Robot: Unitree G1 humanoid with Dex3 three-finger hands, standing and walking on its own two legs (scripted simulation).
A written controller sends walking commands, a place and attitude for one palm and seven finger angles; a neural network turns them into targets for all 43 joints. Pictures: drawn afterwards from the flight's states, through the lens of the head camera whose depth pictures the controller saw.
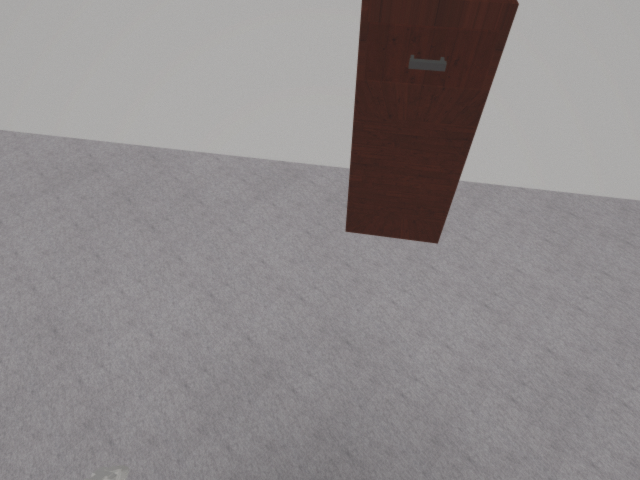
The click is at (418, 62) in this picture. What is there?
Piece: drawer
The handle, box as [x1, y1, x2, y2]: [408, 55, 446, 71]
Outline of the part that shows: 410,56 408,68 444,71 446,62 443,57 441,57 439,60 415,59 413,55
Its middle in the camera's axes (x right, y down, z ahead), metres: +0.30 -0.51 +1.10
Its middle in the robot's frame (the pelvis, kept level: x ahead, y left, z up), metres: +1.18 -0.25 +0.01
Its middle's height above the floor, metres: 0.78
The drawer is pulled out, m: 0.00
